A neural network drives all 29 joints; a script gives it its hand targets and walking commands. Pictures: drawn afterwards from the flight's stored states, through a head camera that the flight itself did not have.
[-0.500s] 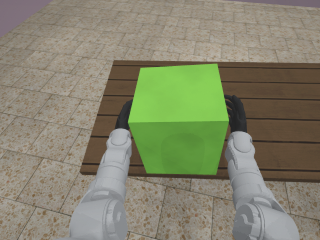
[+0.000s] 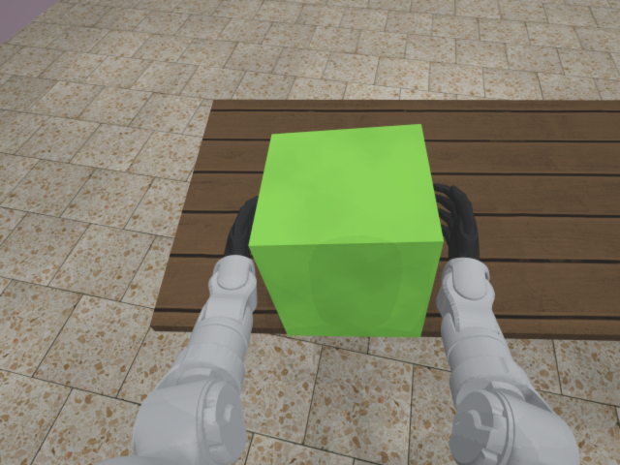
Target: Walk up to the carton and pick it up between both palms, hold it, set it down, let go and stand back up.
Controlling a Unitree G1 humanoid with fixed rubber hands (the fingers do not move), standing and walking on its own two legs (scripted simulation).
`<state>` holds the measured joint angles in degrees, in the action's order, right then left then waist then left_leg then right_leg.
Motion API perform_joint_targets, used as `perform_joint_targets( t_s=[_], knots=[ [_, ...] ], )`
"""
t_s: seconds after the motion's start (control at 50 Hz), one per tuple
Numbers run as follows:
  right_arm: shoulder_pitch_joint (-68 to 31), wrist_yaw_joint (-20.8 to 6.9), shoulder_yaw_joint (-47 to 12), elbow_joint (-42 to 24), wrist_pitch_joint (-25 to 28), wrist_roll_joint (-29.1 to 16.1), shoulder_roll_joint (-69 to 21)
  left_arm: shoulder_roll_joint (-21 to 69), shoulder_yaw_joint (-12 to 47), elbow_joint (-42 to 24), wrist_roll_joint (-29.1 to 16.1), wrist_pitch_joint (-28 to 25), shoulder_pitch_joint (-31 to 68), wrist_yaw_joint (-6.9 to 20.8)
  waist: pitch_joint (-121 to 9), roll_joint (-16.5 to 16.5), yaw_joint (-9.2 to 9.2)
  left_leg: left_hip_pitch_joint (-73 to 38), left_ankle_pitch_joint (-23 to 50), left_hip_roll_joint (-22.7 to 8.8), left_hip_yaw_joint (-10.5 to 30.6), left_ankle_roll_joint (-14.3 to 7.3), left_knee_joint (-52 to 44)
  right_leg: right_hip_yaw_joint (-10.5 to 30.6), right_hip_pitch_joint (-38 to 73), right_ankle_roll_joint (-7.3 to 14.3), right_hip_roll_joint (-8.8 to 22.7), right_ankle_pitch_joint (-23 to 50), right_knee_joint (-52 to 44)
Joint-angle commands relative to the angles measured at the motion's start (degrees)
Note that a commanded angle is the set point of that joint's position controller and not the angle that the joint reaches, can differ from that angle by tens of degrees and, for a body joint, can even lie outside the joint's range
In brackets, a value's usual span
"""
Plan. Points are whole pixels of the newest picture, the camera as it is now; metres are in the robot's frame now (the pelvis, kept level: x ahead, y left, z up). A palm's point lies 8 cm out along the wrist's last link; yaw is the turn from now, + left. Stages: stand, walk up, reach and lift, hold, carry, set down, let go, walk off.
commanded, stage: set down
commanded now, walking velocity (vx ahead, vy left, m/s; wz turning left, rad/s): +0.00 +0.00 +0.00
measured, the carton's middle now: (348, 239) +0.42 -0.06 +0.00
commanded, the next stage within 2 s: none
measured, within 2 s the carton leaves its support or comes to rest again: rests again in 0.40 s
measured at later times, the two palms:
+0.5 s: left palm (245, 245) +0.41 +0.09 +0.02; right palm (459, 254) +0.36 -0.21 +0.02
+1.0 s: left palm (245, 248) +0.41 +0.09 +0.01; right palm (457, 256) +0.36 -0.21 +0.02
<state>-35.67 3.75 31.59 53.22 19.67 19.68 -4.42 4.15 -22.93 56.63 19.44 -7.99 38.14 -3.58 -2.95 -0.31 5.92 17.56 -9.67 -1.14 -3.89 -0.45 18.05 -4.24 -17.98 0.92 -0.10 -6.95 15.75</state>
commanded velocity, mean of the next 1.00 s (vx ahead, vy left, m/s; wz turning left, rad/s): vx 0.00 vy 0.00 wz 0.00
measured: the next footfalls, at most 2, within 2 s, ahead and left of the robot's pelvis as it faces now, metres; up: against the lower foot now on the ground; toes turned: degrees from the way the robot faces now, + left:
none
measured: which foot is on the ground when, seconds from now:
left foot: down 0.00-1.00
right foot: down 0.00-1.00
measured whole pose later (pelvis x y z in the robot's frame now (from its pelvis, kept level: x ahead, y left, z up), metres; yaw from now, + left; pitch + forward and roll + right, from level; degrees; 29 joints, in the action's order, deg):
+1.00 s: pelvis -0.01 -0.01 +0.00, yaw +0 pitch +14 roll +0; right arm -38.1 3.4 41.1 54.2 24.5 27.3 -6.8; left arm 4.6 -30.9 60.2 25.8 -17.7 43.1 -2.6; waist -3.0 0.3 5.3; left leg 24.3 -8.6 -1.7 -3.4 0.1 18.9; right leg -5.1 -24.6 1.8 -0.4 -6.2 16.7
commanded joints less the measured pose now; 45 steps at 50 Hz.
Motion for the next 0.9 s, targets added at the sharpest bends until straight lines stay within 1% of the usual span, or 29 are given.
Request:
perform_joint_targets(
  t_s=[0.0,0.04,0.06,0.08,0.1,0.12,0.14,0.18,0.24,0.26,0.28,0.3,0.32,0.34,0.36,0.38,0.44,0.54,0.68,0.88],
  knots=[
    [-27.1,-7.4,-19.2,0.9,2.7,4.9,-28.8,28.5,15.7,-7.0,1.6,-7.5,36.0,4.5,-33.3,0.5,0.36,-7.9,14.6,-0.1,0.3,2.1,0.2,-0.9,20.4,-3.1,0.1,33.1,5.5],
    [-27.3,-7.2,-19.1,0.6,3.0,5.4,-28.7,28.1,14.9,-5.7,2.0,-7.9,35.6,4.7,-32.6,0.8,0.1,-6.0,12.4,0.1,0.2,1.7,-0.2,-0.8,21.4,-3.2,0.4,32.4,5.6],
    [-27.2,-7.3,-18.9,0.6,3.1,5.4,-28.9,28.2,14.7,-5.5,2.2,-8.1,35.1,4.8,-32.5,1.2,0.38,-5.7,11.7,0.0,0.3,1.6,-0.6,-0.7,21.2,-3.3,0.4,32.1,5.6],
    [-26.7,-7.2,-18.7,1.4,3.2,5.5,-28.9,27.7,14.4,-5.1,2.3,-8.3,35.2,4.8,-32.2,1.0,0.09,-5.6,11.7,0.0,0.2,1.5,-0.7,-0.7,21.2,-3.4,0.5,31.9,5.6],
    [-26.7,-7.2,-18.7,1.6,3.3,5.8,-29.0,27.8,14.6,-5.1,2.2,-8.6,35.1,4.8,-32.1,0.9,0.06,-5.5,12.2,0.0,0.2,1.4,-0.5,-0.6,21.2,-3.4,0.4,32.4,5.7],
    [-25.6,-7.2,-18.4,2.5,3.4,5.9,-29.0,27.9,13.9,-4.4,2.7,-8.6,33.8,4.9,-31.1,1.1,0.4,-5.7,12.1,0.0,0.2,1.6,-0.6,-0.8,21.0,-3.3,0.5,32.1,5.6],
    [-26.0,-7.1,-18.1,2.5,3.5,5.7,-28.5,27.9,14.0,-4.2,2.9,-8.6,33.6,4.9,-31.2,0.6,0.23,-6.1,12.4,-0.1,0.3,1.7,-0.5,-0.8,20.3,-3.2,0.4,32.1,5.5],
    [-25.6,-7.0,-17.5,3.0,3.8,6.4,-28.8,27.7,13.5,-3.0,3.3,-9.0,33.6,5.2,-30.3,0.7,0.34,-4.9,10.9,0.0,0.3,1.6,-0.6,-0.5,20.3,-3.0,0.6,30.9,5.5],
    [-25.6,-7.1,-16.9,3.0,4.3,7.0,-28.7,27.5,12.3,-2.1,3.9,-9.4,32.8,5.1,-29.4,0.4,-0.49,-4.2,10.5,0.0,0.0,1.5,-0.8,-0.7,19.8,-3.1,0.6,29.7,5.3],
    [-25.6,-7.2,-16.8,2.6,4.5,7.3,-28.6,27.7,12.0,-2.0,4.2,-9.4,32.0,5.0,-29.8,0.9,-0.56,-4.7,11.1,-0.1,-0.1,1.5,-0.8,-0.8,19.7,-3.0,0.4,29.6,5.2],
    [-28.8,-7.5,-12.9,4.4,3.1,8.0,-26.2,25.1,11.5,-2.4,3.2,-9.1,37.9,4.9,-30.0,0.1,0.29,-4.1,8.3,-1.0,0.7,2.2,-1.6,-1.9,15.3,-2.1,0.1,21.9,4.7],
    [-28.1,-8.0,-12.6,4.7,2.7,8.4,-26.2,25.4,11.2,-1.8,3.7,-8.9,36.9,4.6,-28.4,-0.5,0.06,-6.7,7.8,-1.1,0.1,2.7,-0.9,-2.0,13.2,-1.6,0.1,19.0,3.7],
    [-27.7,-8.2,-12.0,4.4,2.5,8.7,-25.9,25.3,11.0,-1.9,4.1,-8.7,36.5,4.5,-28.5,-0.7,-0.02,-8.4,8.0,-1.4,0.0,2.8,-0.6,-2.2,11.8,-1.3,0.0,17.9,3.2],
    [-27.9,-8.2,-11.6,4.3,2.5,9.1,-25.9,25.5,10.6,-1.1,4.4,-8.5,35.9,4.5,-28.8,-0.4,-0.23,-8.7,8.7,-1.5,-0.2,2.8,-0.3,-2.1,11.3,-1.3,0.0,18.2,2.9],
    [-29.0,-8.1,-11.4,3.0,2.5,9.4,-26.7,25.8,9.9,-0.8,4.6,-8.6,36.5,4.5,-29.8,-0.8,-0.18,-7.9,9.3,-1.5,0.0,2.9,0.0,-1.8,11.5,-1.2,0.2,18.7,2.9],
    [-28.6,-8.2,-11.5,3.5,2.9,9.6,-26.4,25.7,9.9,0.0,4.9,-8.6,34.8,4.6,-30.1,-0.4,-0.46,-7.5,9.5,-1.1,-0.3,2.5,0.2,-1.6,12.7,-1.3,0.2,20.7,3.2],
    [-29.7,-8.3,-11.5,2.5,4.1,10.1,-26.7,25.7,8.9,1.1,5.7,-9.4,33.8,4.6,-32.4,-0.1,-0.73,-5.3,11.5,-0.9,-0.1,2.1,0.6,-1.3,15.7,-1.6,0.4,25.8,4.5],
    [-29.3,-8.0,-11.6,3.0,5.3,10.8,-27.1,25.3,7.9,2.6,6.8,-10.5,32.5,4.7,-32.3,0.9,-0.55,-2.4,11.7,-0.7,0.1,1.3,0.4,-0.8,17.8,-2.0,0.6,29.1,5.5],
    [-27.3,-7.6,-10.8,4.3,5.2,11.7,-27.7,24.6,6.6,4.1,7.8,-10.9,31.3,5.3,-30.3,1.1,-0.29,-0.4,9.7,-0.4,0.1,0.8,-0.4,-0.5,17.9,-2.3,0.8,28.6,5.5],
    [-26.1,-7.6,-8.2,5.0,5.2,12.8,-27.3,24.2,5.0,4.2,9.4,-10.7,30.1,5.3,-28.8,0.3,-0.25,-1.2,8.3,-0.5,0.2,1.0,-0.3,-1.0,14.0,-2.0,0.8,23.6,4.4]
  ],
)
